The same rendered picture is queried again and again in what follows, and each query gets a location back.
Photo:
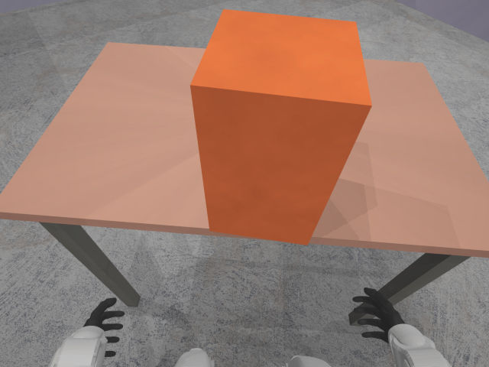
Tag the left robot thigh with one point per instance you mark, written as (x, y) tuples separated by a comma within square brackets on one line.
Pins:
[(194, 359)]

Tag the right robot forearm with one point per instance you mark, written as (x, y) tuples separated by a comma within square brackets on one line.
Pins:
[(410, 348)]

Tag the robot right hand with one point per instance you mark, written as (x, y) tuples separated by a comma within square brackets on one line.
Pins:
[(383, 309)]

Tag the table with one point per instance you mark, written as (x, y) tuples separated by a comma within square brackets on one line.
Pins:
[(123, 153)]

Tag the carton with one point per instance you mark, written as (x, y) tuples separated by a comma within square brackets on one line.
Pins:
[(279, 102)]

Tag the robot left hand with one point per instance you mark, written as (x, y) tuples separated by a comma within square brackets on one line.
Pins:
[(98, 315)]

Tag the left robot forearm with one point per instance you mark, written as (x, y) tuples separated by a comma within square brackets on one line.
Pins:
[(84, 348)]

